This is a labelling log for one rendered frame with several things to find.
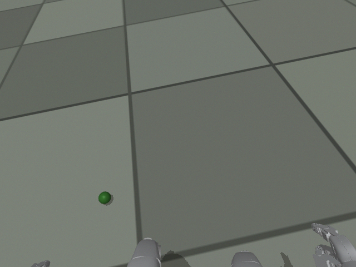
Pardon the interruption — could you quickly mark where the ball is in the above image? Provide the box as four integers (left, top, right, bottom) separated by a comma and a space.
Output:
98, 191, 111, 204

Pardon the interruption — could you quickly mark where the right robot hand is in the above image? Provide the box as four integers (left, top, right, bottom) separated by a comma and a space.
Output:
311, 223, 356, 267

